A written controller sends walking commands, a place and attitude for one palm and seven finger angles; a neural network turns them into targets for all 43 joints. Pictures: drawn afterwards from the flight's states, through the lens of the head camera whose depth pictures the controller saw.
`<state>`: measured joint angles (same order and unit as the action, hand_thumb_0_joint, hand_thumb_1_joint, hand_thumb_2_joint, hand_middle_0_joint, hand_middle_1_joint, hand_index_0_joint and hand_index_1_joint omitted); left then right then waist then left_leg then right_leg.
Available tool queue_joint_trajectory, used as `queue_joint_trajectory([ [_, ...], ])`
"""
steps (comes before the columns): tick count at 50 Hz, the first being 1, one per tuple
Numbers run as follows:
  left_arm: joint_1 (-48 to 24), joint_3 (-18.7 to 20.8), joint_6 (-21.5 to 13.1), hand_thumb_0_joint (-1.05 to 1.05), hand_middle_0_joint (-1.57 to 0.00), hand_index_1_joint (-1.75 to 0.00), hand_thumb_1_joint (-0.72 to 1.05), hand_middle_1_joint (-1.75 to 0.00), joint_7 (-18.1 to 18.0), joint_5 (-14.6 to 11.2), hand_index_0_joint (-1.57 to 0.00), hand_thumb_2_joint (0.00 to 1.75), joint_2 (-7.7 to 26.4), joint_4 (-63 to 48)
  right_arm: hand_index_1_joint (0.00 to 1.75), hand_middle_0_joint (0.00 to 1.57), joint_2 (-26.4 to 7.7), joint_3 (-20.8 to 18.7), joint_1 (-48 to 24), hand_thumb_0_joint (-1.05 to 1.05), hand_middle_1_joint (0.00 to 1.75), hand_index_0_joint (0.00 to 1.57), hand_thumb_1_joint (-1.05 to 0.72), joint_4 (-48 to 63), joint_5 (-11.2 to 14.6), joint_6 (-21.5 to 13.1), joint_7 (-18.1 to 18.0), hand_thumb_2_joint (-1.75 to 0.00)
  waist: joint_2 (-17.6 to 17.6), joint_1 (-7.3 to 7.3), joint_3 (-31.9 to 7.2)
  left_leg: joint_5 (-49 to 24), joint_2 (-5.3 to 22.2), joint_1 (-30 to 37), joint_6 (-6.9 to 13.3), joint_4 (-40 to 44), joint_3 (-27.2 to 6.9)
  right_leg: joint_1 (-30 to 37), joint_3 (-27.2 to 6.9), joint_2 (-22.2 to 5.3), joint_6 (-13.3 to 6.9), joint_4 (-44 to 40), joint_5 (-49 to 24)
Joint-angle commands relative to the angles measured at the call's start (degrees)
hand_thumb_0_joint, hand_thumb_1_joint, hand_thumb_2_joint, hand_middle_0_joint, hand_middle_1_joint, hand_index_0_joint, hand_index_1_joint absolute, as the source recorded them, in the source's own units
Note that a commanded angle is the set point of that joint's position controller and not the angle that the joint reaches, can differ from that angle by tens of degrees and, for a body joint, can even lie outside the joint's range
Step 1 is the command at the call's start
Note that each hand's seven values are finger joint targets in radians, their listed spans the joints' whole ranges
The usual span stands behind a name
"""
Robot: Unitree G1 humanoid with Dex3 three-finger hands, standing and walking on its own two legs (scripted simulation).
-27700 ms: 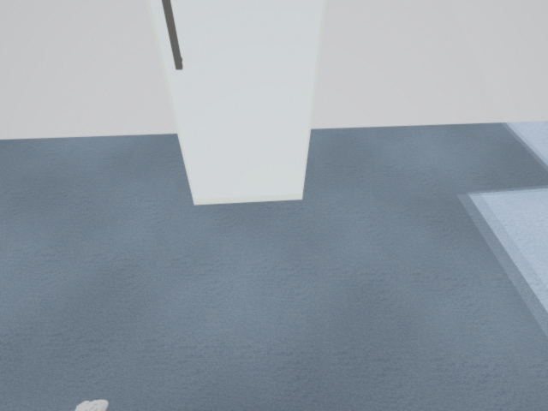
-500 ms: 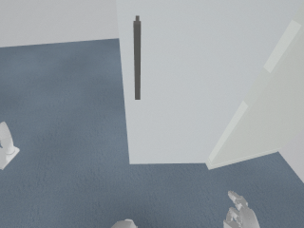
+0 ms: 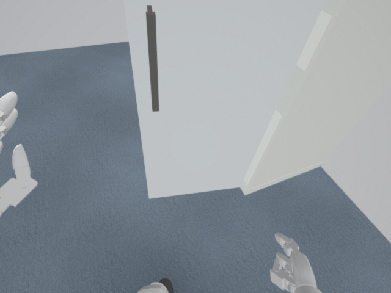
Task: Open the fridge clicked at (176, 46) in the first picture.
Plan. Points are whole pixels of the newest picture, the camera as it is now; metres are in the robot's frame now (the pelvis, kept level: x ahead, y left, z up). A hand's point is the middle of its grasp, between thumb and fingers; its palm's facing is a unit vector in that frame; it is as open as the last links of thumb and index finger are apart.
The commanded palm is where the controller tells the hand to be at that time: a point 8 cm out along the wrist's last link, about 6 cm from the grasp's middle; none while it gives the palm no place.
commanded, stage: stop stepping back and stand still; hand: left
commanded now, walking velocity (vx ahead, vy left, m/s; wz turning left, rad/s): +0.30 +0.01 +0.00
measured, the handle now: (152, 65) +0.62 +0.19 +0.13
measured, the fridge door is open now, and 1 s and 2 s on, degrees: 77 77 77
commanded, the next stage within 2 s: let the arm hang, fingers relaxed in 1.14 s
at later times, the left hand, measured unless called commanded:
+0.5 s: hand out of the picture +0.13 +0.27 +0.17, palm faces +0.47 -0.79 -0.40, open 7.5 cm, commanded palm +0.06 +0.31 +0.19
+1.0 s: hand out of the picture +0.12 +0.29 +0.17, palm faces +0.48 -0.76 -0.44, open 7.5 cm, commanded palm +0.06 +0.33 +0.19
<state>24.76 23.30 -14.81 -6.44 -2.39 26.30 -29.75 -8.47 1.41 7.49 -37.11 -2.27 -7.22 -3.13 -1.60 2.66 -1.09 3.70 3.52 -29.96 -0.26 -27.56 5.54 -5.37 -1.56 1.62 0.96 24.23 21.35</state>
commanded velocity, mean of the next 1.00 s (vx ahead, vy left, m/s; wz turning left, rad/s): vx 0.09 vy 0.00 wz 0.00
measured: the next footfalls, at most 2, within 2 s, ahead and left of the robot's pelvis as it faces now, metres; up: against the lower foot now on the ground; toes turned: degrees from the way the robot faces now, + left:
left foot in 0.30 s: +0.00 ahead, +0.14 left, +0.00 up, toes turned +8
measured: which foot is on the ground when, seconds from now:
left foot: down 0.00-0.16, up 0.18-0.28, down 0.30-1.00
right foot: down 0.00-1.00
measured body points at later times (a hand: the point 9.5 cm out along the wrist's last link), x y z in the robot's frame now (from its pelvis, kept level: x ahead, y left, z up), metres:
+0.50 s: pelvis -0.06 +0.00 +0.01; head -0.08 +0.02 +0.46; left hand +0.10 +0.31 +0.19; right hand +0.11 -0.21 -0.06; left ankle +0.01 +0.11 -0.73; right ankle -0.09 -0.10 -0.73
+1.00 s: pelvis -0.07 +0.02 +0.01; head -0.07 +0.03 +0.46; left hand +0.09 +0.33 +0.20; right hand +0.11 -0.20 -0.07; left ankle -0.04 +0.14 -0.73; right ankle -0.08 -0.10 -0.73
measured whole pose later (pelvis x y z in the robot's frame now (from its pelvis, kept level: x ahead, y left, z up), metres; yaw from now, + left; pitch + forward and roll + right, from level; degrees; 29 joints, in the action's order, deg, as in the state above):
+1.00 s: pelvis -0.07 +0.02 +0.01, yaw +4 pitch -1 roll +0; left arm 28.8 23.2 -12.6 -7.9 -1.5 22.7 -25.1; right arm -11.2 0.2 12.9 -35.7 -0.5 -8.9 -3.6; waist -0.4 -0.1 -0.2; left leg 12.9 2.0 -16.8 0.4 -30.3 3.6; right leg -10.9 1.4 0.1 -0.1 29.4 17.9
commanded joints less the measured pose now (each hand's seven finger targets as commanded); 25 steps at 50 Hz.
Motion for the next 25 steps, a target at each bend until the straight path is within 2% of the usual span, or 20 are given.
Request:
queue_joint_trajectory([
  [1, 2.99, 8.60, -0.74, 0.00, -0.20, -0.30, 0.90, -0.30, -0.37, -1.53, -0.20, 0.90, 11.32, -9.34, 0.30, 0.20, -9.97, -4.04, -2.68, 0.00, 0.30, 0.20, -0.90, 10.17, 2.22, -2.49, -2.15, -0.90, 6.63, -2.36, -9.92, -11.76, 1.83, 31.13, 0.25, 3.48, -7.82, -20.35, 4.21, -1.32, -0.16, 2.80, -12.74],
  [2, 4.75, 9.32, -1.07, 0.00, -0.20, -0.30, 0.90, -0.30, 0.00, -2.27, -0.20, 0.90, 10.76, -8.98, 0.30, 0.20, -11.06, -4.48, -2.57, 0.00, 0.30, 0.20, -0.90, 10.75, 2.36, -2.48, -1.69, -0.90, 14.45, -1.78, -9.09, 3.89, 4.43, 25.11, 0.72, 12.40, -12.03, -15.53, 5.19, 2.53, -0.50, 3.85, 3.64],
  [3, 7.30, 11.23, -0.94, 0.00, -0.20, -0.30, 0.90, -0.30, -0.11, -2.47, -0.20, 0.90, 11.46, -8.78, 0.30, 0.20, -12.00, -4.91, -3.48, 0.00, 0.30, 0.20, -0.90, 11.77, 1.88, -2.58, -1.42, -0.90, 20.18, -0.94, -7.74, 25.58, 6.54, 15.63, -2.39, 23.03, -16.62, -8.61, 6.29, 5.54, -2.19, 6.64, 11.44],
  [4, 8.51, 12.96, -0.37, 0.00, -0.20, -0.30, 0.90, -0.30, -0.43, -2.76, -0.20, 0.90, 12.53, -9.58, 0.30, 0.20, -12.36, -4.98, -3.53, 0.00, 0.30, 0.20, -0.90, 12.38, 1.28, -2.23, -1.36, -0.90, 22.15, -0.67, -6.25, 36.03, 6.49, 6.29, -5.97, 28.27, -18.59, -1.80, 7.85, 7.63, -3.73, 8.05, 12.63],
  [5, 9.33, 14.64, -0.41, 0.00, -0.20, -0.30, 0.90, -0.30, -0.48, -2.89, -0.20, 0.90, 14.35, -10.26, 0.30, 0.20, -12.01, -5.01, -3.72, 0.00, 0.30, 0.20, -0.90, 12.51, 1.01, -2.08, -1.31, -0.90, 21.25, -0.35, -6.58, 34.85, 4.22, 3.72, -7.33, 26.58, -16.35, 1.67, 8.12, 7.90, -4.54, 4.93, 12.06],
  [6, 13.81, 14.51, -0.51, 0.00, -0.20, -0.30, 0.90, -0.30, -0.24, -3.10, -0.20, 0.90, 13.92, -10.04, 0.30, 0.20, -10.66, -4.90, -1.80, 0.00, 0.30, 0.20, -0.90, 12.29, 1.26, -1.77, -1.04, -0.90, 13.47, -0.41, -7.74, 28.78, 0.52, 5.28, -7.10, 18.14, -9.93, 2.38, 6.76, 5.78, -5.32, -1.77, 10.86],
  [7, 16.65, 14.28, -0.77, 0.00, -0.20, -0.30, 0.90, -0.30, -0.10, -3.02, -0.20, 0.90, 13.93, -10.95, 0.30, 0.20, -10.08, -5.12, 0.29, 0.00, 0.30, 0.20, -0.90, 12.01, 2.33, -1.48, -0.78, -0.90, 0.66, -1.55, -9.12, 16.88, -4.77, 16.87, -4.31, -4.25, -0.74, -11.50, -1.46, -3.91, -6.95, -10.84, 12.45],
  [8, 16.44, 15.00, -0.68, 0.00, -0.20, -0.30, 0.90, -0.30, -0.59, -3.92, -0.20, 0.90, 14.23, -12.83, 0.30, 0.20, -9.89, -5.45, 0.11, 0.00, 0.30, 0.20, -0.90, 11.51, 2.29, -1.21, -0.95, -0.90, -11.99, -1.47, -5.21, 12.59, -6.59, 19.30, -2.75, -22.62, -4.27, -27.65, -14.81, -14.94, -11.06, -17.36, 18.53],
  [9, 13.50, 14.38, -0.02, 0.00, -0.20, -0.30, 0.90, -0.30, -1.21, -3.45, -0.20, 0.90, 13.40, -14.76, 0.30, 0.20, -9.69, -4.91, 0.09, 0.00, 0.30, 0.20, -0.90, 10.67, 1.95, -1.49, -1.01, -0.90, -12.07, -1.59, -2.29, 12.40, -4.43, 12.07, -1.98, -30.60, -7.38, -28.21, -17.91, -19.07, -15.03, -16.64, 15.79],
  [10, 8.42, 12.71, 0.15, 0.00, -0.20, -0.30, 0.90, -0.30, -1.48, -2.89, -0.20, 0.90, 11.97, -16.08, 0.30, 0.20, -9.89, -4.23, 0.39, 0.00, 0.30, 0.20, -0.90, 10.24, 1.53, -2.28, -0.83, -0.90, -6.78, -2.71, -1.80, 14.59, -2.54, 8.24, -1.53, -29.96, -9.35, -25.08, -16.67, -18.95, -14.53, -13.86, 12.66],
  [12, -1.45, 6.84, 0.28, 0.00, -0.20, -0.30, 0.90, -0.30, -2.64, -0.34, -0.20, 0.90, 7.58, -9.31, 0.30, 0.20, -10.34, -3.56, 3.10, 0.00, 0.30, 0.20, -0.90, 6.99, 1.36, -4.05, -1.83, -0.90, 0.62, -4.95, 1.49, 11.40, 0.07, 12.17, -0.02, -10.17, -7.03, -18.59, -6.69, -13.45, -7.72, -5.46, 0.02],
  [14, -7.65, 3.78, 0.03, 0.00, -0.20, -0.30, 0.90, -0.30, -3.42, 1.11, -0.20, 0.90, 5.82, -5.48, 0.30, 0.20, -12.68, -4.92, 2.94, 0.00, 0.30, 0.20, -0.90, 5.90, 2.21, -6.46, -3.11, -0.90, 10.10, -3.76, -0.29, 4.57, 1.40, 19.46, 1.81, 3.20, -10.28, -15.85, -1.60, -5.26, -2.69, 3.13, -7.04],
  [16, -7.04, 4.27, 0.15, 0.00, -0.20, -0.30, 0.90, -0.30, -3.68, 1.63, -0.20, 0.90, 6.94, -3.50, 0.30, 0.20, -14.24, -5.51, 2.65, 0.00, 0.30, 0.20, -0.90, 6.82, 3.11, -7.58, -3.53, -0.90, 8.06, -1.83, -4.02, -6.99, 6.53, 23.50, 3.55, 3.89, -16.71, -13.88, 0.46, -1.04, -0.61, 7.52, -10.82],
  [17, -7.66, 4.38, -0.16, 0.00, -0.20, -0.30, 0.90, -0.30, -3.28, 1.08, -0.20, 0.90, 8.12, -7.41, 0.30, 0.20, -12.10, -4.44, 2.62, 0.00, 0.30, 0.20, -0.90, 6.60, 2.44, -7.54, -3.36, -0.90, 11.95, -3.12, -5.82, -9.62, 6.50, 24.79, 3.06, 6.31, -20.33, -14.10, 2.24, -0.06, -0.15, 11.29, -8.68],
  [18, -8.57, 4.15, -0.84, 0.00, -0.20, -0.30, 0.90, -0.30, -2.96, 1.09, -0.20, 0.90, 7.97, -10.60, 0.30, 0.20, -11.66, -4.37, 1.85, 0.00, 0.30, 0.20, -0.90, 6.27, 1.63, -7.66, -3.01, -0.90, 15.73, -3.20, -6.08, -2.16, 7.88, 22.18, 2.13, 12.04, -24.14, -12.98, 1.48, 0.56, -0.04, 15.34, 2.17],
  [19, -6.93, 4.63, -1.07, 0.00, -0.20, -0.30, 0.90, -0.30, -3.02, 1.18, -0.20, 0.90, 7.83, -11.78, 0.30, 0.20, -11.36, -4.44, 1.61, 0.00, 0.30, 0.20, -0.90, 6.28, 1.28, -7.74, -2.47, -0.90, 15.04, -2.85, -5.13, 8.34, 9.33, 19.06, 3.57, 15.15, -25.78, -11.42, 0.49, 0.29, -0.40, 17.44, 5.11],
  [21, -0.19, 5.50, -0.65, 0.00, -0.20, -0.30, 0.90, -0.30, -2.93, 1.18, -0.20, 0.90, 7.08, -12.45, 0.30, 0.20, -10.33, -3.89, 0.88, 0.00, 0.30, 0.20, -0.90, 7.16, 1.26, -7.41, -1.29, -0.90, 15.19, -2.04, -3.84, 24.25, 8.53, 12.38, 4.73, 18.85, -22.33, -6.48, 1.75, 0.14, -1.28, 12.99, 4.46],
  [23, 4.74, 6.38, -0.19, 0.00, -0.20, -0.30, 0.90, -0.30, -2.70, 1.30, -0.20, 0.90, 6.82, -11.80, 0.30, 0.20, -10.36, -3.68, 0.15, 0.00, 0.30, 0.20, -0.90, 8.66, 1.18, -6.30, -0.69, -0.90, 15.08, -1.69, -2.97, 31.54, 4.87, 4.19, 2.43, 18.37, -15.25, 2.11, 5.41, 1.30, -2.30, 4.50, 2.37],
  [24, 6.48, 7.70, -0.06, 0.00, -0.20, -0.30, 0.90, -0.30, -2.57, 1.22, -0.20, 0.90, 7.74, -10.59, 0.30, 0.20, -10.19, -3.75, -0.11, 0.00, 0.30, 0.20, -0.90, 9.37, 0.93, -5.32, -0.63, -0.90, 12.29, -1.58, -3.13, 30.86, 2.30, 1.51, 1.44, 13.75, -12.03, 4.56, 4.06, 0.33, -3.24, 0.25, 2.47],
  [25, 8.91, 9.81, 0.49, 0.00, -0.20, -0.30, 0.90, -0.30, -2.52, 1.15, -0.20, 0.90, 9.41, -7.35, 0.30, 0.20, -9.97, -4.15, 0.38, 0.00, 0.30, 0.20, -0.90, 9.48, 0.63, -4.04, -0.59, -0.90, 4.97, -1.47, -2.62, 27.64, -1.62, 0.17, 0.32, 2.17, -7.66, 2.40, -2.35, -4.21, -5.70, -5.39, 6.08],
])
